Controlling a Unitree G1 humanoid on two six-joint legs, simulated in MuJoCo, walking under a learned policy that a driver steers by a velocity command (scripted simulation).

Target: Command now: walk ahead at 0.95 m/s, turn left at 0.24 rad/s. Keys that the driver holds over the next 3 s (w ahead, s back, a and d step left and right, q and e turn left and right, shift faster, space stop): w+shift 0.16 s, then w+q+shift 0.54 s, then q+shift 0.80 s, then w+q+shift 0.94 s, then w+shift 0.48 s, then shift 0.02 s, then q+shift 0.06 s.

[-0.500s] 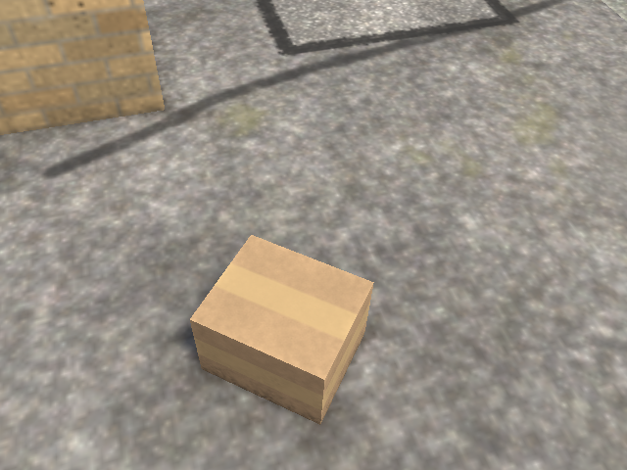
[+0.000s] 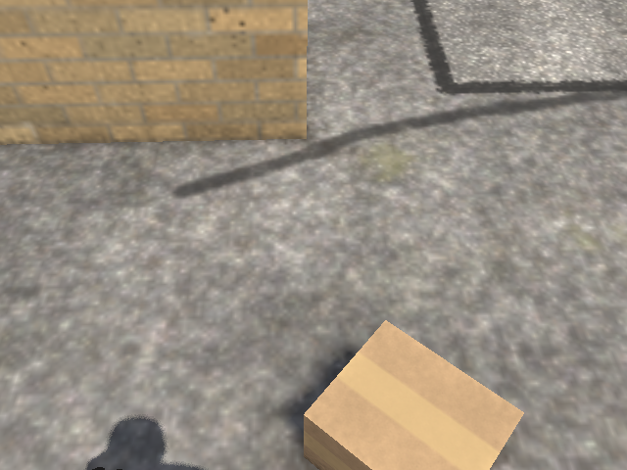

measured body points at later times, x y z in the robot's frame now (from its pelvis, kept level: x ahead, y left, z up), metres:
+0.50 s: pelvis +0.45 +0.04 +0.00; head +0.48 +0.04 +0.45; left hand +0.35 +0.25 -0.14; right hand +0.70 -0.13 -0.09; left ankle +0.60 +0.11 -0.68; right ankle +0.19 -0.10 -0.69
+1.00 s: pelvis +0.83 +0.21 +0.00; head +0.95 +0.23 +0.43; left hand +1.26 +0.34 +0.20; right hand +0.54 -0.04 +0.06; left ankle +0.57 +0.14 -0.69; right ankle +0.88 +0.14 -0.72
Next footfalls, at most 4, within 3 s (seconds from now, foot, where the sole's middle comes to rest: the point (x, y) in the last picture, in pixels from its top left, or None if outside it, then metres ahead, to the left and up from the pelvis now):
0.08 right None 0.22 -0.09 -0.76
0.54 left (257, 404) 0.63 0.10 -0.76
1.00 right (232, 292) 0.92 0.16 -0.76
1.32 left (102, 234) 1.13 0.52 -0.76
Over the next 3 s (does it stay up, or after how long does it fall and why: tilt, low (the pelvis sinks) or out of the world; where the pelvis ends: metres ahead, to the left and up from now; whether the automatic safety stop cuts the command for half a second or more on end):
stays up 0.70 1.30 0.01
